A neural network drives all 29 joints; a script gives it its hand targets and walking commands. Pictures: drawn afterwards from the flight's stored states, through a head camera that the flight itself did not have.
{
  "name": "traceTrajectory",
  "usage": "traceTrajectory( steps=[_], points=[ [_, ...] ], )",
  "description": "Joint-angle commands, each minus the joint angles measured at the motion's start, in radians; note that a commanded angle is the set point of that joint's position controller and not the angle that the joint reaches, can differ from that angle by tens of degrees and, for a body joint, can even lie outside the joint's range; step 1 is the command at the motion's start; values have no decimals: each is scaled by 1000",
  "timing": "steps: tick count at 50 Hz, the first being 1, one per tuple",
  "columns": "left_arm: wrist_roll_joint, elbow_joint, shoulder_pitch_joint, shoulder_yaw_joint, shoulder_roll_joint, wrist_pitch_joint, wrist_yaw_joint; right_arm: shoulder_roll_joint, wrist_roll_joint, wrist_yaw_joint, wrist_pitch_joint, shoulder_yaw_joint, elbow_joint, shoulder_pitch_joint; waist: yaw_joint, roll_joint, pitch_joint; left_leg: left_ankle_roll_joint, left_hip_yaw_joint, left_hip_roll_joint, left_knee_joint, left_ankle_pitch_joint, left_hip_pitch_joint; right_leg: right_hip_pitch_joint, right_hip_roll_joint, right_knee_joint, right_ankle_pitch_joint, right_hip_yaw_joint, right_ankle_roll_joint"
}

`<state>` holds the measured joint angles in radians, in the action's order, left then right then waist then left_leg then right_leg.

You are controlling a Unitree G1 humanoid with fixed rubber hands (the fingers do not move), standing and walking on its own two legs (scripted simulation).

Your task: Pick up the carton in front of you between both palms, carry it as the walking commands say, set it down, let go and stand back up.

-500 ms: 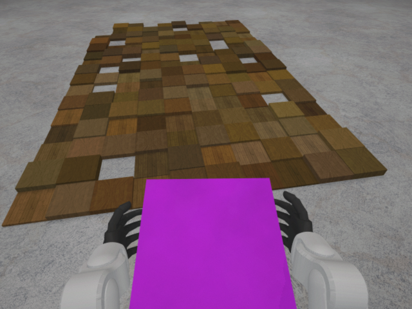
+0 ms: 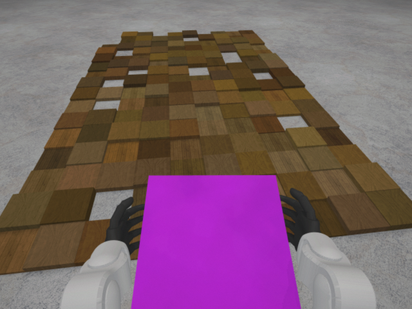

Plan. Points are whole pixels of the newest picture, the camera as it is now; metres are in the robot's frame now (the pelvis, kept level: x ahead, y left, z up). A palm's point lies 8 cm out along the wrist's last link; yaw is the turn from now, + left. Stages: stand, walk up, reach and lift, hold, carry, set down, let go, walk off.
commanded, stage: carry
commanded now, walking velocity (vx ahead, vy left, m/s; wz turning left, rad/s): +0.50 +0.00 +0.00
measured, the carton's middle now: (211, 255) +0.24 +0.00 +0.03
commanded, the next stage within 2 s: none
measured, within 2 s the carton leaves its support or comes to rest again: neither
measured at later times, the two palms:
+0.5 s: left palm (155, 104) +0.63 +0.14 +0.13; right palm (263, 102) +0.64 -0.16 +0.12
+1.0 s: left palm (170, 57) +1.01 +0.13 +0.11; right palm (246, 57) +1.00 -0.17 +0.12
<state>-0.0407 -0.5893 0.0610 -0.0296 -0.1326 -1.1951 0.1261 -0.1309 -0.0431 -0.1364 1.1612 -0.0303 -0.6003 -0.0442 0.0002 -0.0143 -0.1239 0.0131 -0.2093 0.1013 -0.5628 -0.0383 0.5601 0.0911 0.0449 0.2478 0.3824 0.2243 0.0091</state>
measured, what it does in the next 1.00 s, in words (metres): walks ahead: left foot, then right foot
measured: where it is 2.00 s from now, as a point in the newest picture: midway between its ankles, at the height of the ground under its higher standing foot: (206, 157)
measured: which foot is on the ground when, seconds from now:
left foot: up 0.00-0.02, down 0.04-0.48, up 0.50-0.92, down 0.94-1.00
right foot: down 0.00-0.06, up 0.08-0.46, down 0.48-0.94, up 0.96-1.00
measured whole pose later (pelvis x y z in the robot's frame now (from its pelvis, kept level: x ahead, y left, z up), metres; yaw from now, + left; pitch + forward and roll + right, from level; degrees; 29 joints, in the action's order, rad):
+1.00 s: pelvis +0.67 -0.01 -0.01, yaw -2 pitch +6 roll +2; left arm 0.02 -0.31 -0.45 -0.22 -0.06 -1.15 0.16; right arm -0.13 -0.02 -0.18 1.10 -0.20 -0.28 0.49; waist 0.03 -0.01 0.02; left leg 0.14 -0.19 -0.04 -0.90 -0.32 0.68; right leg -0.21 0.01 1.05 0.44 0.02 -0.03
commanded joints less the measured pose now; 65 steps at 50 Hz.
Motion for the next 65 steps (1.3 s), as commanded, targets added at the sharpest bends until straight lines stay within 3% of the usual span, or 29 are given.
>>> traceTrajectory(
  steps=[1,2,3,6,8,11,12,16,21,22,23,24,26,29,35,39,42,44,45,46,47,48,50,52,54,59,62,63,65],
  points=[
    [254,-201,-513,567,-488,-27,-25,-560,271,49,54,536,-26,377,62,142,-187,100,230,105,175,-316,-604,-354,54,616,-386,34,-38],
    [281,-236,-507,563,-491,-34,-19,-559,322,43,55,545,-83,394,37,408,-321,227,695,316,291,-325,-832,-622,-66,897,-34,-41,14],
    [294,-235,-569,555,-468,-40,-16,-557,303,32,67,536,-33,390,26,339,-250,258,699,324,319,-199,-804,-722,-22,1021,110,-162,-24],
    [291,-140,-595,538,-552,-41,-22,-600,313,33,65,526,-50,480,51,111,-207,168,437,275,313,-46,-648,-761,76,1006,-20,-204,-49],
    [276,-112,-667,538,-600,-28,-17,-616,316,44,52,527,-45,561,14,127,-220,106,290,217,300,-73,-562,-659,72,836,-75,-200,-55],
    [255,-25,-742,516,-564,-6,-3,-612,321,47,37,557,-8,702,61,119,-175,138,197,194,334,-101,-492,-696,54,757,-142,-120,-41],
    [218,15,-776,492,-511,0,1,-585,310,44,36,523,74,745,36,76,-152,129,151,165,334,-89,-471,-691,51,710,-144,-131,-55],
    [169,182,-899,388,-398,-3,44,-472,263,-1,26,436,254,809,58,155,-98,157,134,163,345,-188,-414,-615,18,444,-206,-83,-50],
    [184,308,-1048,328,-445,19,48,-543,246,-30,13,393,399,992,-21,137,-151,72,29,81,67,-110,-347,-344,-38,305,-186,-16,-74],
    [202,366,-1048,315,-470,14,48,-549,248,-36,8,391,376,1016,-47,23,-217,41,9,25,-188,-77,-238,-114,17,266,-99,-122,-105],
    [198,369,-1064,300,-471,30,53,-573,253,-38,11,386,391,1044,-68,-272,-257,6,24,-89,-473,-320,-55,-44,237,112,-59,-544,-186],
    [198,403,-1095,288,-506,36,51,-613,260,-39,2,384,361,1132,-64,-314,-281,33,134,-121,-616,-527,127,60,334,43,-72,-785,-258],
    [233,394,-1228,321,-606,52,38,-659,227,-43,-13,342,437,1147,-62,-116,-280,41,207,-51,-790,-407,233,70,288,105,-273,-698,-245],
    [277,355,-1271,375,-692,94,8,-737,211,-36,-45,331,463,1147,-58,-79,-344,34,210,-14,-713,-287,231,80,254,125,-412,-501,-201],
    [284,195,-1174,459,-690,141,-6,-721,194,-41,-119,426,284,1111,-54,-62,-413,38,171,-60,-703,-271,367,266,223,217,-753,-374,-203],
    [286,69,-1138,453,-581,134,5,-668,193,-42,-93,439,285,992,-115,-98,-325,43,63,-72,-662,-338,540,370,206,232,-891,-366,-214],
    [273,115,-1063,441,-535,100,12,-626,227,-33,-73,450,232,1004,-91,-164,-283,40,8,-103,-480,-303,504,369,142,276,-1045,-258,-172],
    [239,199,-997,416,-489,76,13,-541,174,-37,-45,435,283,940,-97,-132,-199,59,-131,-190,-180,-198,131,78,65,287,-1262,-126,-156],
    [258,247,-999,428,-492,54,12,-524,155,-43,-31,389,318,917,41,-177,-252,65,-94,-219,-10,-85,-208,-60,36,509,-1315,-78,-111],
    [267,168,-1027,449,-514,57,9,-545,165,-40,-32,392,271,896,166,-86,-402,151,86,-139,-43,38,-617,-348,38,843,-1097,-113,-73],
    [269,141,-1056,454,-543,58,2,-548,190,-35,-38,398,258,971,158,299,-507,354,701,202,0,616,-886,-697,-167,1256,-16,-161,-8],
    [247,216,-1054,417,-531,47,4,-563,200,-39,-29,422,289,951,136,297,-553,390,878,234,20,723,-944,-783,-177,1421,91,-300,-42],
    [247,186,-1090,345,-599,68,12,-665,316,1,-33,511,226,1054,131,41,-419,333,769,188,0,459,-854,-958,-89,1424,132,-367,-104],
    [192,203,-1134,335,-609,87,19,-749,370,35,-48,535,249,1181,80,29,-341,223,582,155,49,321,-755,-949,-25,1212,6,-306,-87],
    [136,276,-1056,305,-620,98,34,-754,417,44,-70,572,172,1268,67,-31,-337,233,530,156,109,226,-648,-867,-17,1091,-25,-257,-95],
    [119,237,-1089,355,-599,107,32,-744,388,60,-64,514,313,1147,94,77,-258,145,227,-6,159,567,-532,-659,-81,499,-280,-67,-67],
    [142,198,-1179,411,-563,77,30,-692,340,63,-34,452,397,1027,34,236,-258,92,138,5,82,691,-558,-511,-116,361,-474,-7,-100],
    [162,180,-1183,442,-577,58,28,-703,332,55,-20,414,438,991,55,267,-258,86,126,10,54,745,-609,-499,-130,249,-523,16,-90],
    [172,249,-1135,419,-577,27,32,-656,253,34,-1,383,448,973,3,195,-278,61,128,5,-140,734,-611,-315,-143,109,-563,12,-91]
  ],
)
